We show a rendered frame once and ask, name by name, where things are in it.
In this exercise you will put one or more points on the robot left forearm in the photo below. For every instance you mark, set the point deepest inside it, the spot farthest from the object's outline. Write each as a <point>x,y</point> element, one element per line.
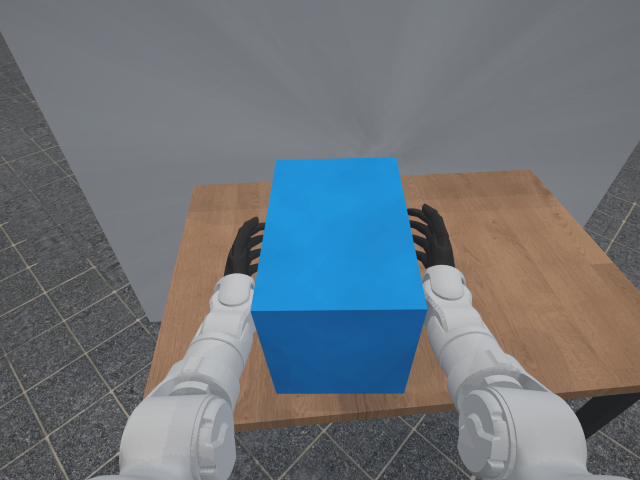
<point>217,355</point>

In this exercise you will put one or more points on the robot right forearm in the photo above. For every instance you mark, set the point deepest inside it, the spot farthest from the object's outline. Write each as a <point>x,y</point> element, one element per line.
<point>465,348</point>

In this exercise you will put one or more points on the robot right hand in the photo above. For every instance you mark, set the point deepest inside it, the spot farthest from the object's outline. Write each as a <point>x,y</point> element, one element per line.
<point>437,245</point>

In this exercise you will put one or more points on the robot left hand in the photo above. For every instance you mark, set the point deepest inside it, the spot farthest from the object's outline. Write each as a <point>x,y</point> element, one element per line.
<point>240,256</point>

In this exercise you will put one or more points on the carton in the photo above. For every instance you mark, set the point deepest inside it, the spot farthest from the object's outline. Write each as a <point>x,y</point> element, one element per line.
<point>338,302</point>

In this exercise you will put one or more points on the robot right upper arm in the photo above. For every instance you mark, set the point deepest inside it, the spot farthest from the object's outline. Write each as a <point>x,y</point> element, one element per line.
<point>517,434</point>

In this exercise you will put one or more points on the table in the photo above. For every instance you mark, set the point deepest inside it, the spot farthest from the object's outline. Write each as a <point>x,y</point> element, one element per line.
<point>547,292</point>

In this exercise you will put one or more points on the robot left upper arm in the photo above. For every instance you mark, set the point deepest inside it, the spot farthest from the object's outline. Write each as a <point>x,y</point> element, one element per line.
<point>184,437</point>

